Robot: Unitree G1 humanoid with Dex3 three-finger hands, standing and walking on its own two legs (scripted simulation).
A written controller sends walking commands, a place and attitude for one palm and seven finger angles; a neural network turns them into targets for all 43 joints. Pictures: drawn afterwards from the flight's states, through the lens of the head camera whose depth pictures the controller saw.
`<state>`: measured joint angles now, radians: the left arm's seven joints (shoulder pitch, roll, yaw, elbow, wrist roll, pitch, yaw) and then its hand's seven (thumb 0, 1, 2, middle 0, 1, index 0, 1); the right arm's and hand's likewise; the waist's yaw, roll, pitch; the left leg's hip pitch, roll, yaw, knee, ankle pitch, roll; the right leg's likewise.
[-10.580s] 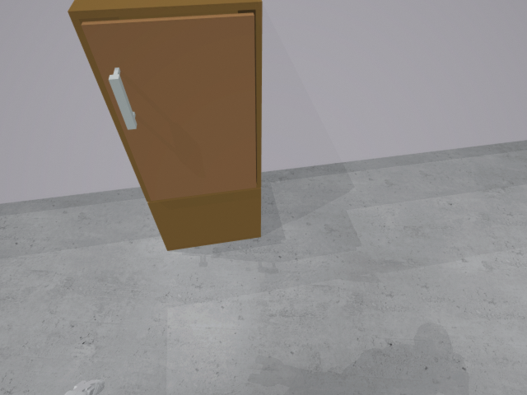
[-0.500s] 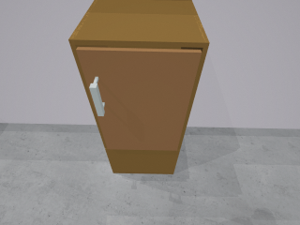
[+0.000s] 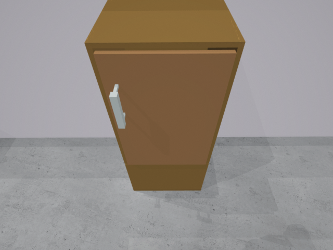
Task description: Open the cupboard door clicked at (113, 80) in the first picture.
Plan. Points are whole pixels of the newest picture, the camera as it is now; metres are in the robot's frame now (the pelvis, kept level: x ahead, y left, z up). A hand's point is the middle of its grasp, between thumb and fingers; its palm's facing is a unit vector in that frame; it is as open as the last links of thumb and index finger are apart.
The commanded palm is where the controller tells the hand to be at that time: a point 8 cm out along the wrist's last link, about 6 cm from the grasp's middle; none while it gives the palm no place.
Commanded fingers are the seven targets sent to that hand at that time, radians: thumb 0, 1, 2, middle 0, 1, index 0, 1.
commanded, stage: come to a stop and stand still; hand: left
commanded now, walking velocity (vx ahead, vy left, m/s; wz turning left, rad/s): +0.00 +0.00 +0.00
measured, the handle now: (119, 106) +0.52 +0.19 +0.02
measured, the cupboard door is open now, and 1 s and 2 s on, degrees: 0 0 0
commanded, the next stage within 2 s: look again from close up in 0.26 s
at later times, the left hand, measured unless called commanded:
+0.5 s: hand out of the picture +0.04 +0.18 -0.17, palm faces +0.00 -0.98 -0.21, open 7.4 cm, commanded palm none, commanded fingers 0.00 0.90 0.90 -0.20 -0.30 -0.20 -0.30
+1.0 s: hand out of the picture +0.07 +0.17 -0.16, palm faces +0.06 -0.97 -0.23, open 7.4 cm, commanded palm +0.12 +0.21 -0.07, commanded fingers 0.00 0.83 0.87 -0.20 -0.34 -0.20 -0.34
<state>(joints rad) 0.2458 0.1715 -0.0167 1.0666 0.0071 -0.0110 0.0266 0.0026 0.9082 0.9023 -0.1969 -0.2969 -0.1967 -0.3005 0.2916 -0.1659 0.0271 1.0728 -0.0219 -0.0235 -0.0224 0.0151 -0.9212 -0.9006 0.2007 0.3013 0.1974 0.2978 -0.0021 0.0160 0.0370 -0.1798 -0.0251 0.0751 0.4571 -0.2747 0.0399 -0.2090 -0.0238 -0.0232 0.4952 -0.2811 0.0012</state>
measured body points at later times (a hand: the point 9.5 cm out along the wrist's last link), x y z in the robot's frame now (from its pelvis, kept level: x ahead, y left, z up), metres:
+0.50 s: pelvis +0.02 +0.00 +0.00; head +0.04 -0.01 +0.45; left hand +0.04 +0.23 -0.15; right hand +0.04 -0.23 -0.16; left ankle -0.02 +0.09 -0.74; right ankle -0.01 -0.12 -0.74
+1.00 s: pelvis +0.02 -0.02 +0.00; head +0.04 -0.03 +0.45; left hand +0.06 +0.22 -0.14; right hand +0.05 -0.26 -0.15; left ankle -0.02 +0.09 -0.74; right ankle -0.01 -0.12 -0.74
